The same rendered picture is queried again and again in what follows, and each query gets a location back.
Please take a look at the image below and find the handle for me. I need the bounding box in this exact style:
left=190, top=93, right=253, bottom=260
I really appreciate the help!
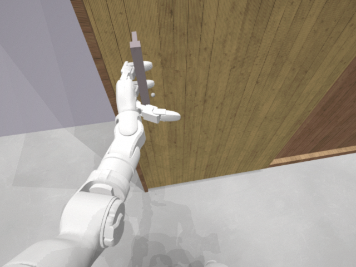
left=130, top=31, right=150, bottom=106

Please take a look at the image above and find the left robot upper arm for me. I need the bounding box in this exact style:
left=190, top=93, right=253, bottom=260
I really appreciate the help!
left=2, top=191, right=125, bottom=267

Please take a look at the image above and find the wardrobe door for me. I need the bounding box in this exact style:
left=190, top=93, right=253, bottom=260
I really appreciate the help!
left=83, top=0, right=356, bottom=189
left=275, top=56, right=356, bottom=159

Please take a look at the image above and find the left robot hand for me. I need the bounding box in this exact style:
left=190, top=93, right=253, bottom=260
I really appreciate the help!
left=116, top=61, right=181, bottom=123

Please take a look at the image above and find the robot left forearm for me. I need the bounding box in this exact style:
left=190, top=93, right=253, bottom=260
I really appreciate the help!
left=60, top=111, right=146, bottom=231

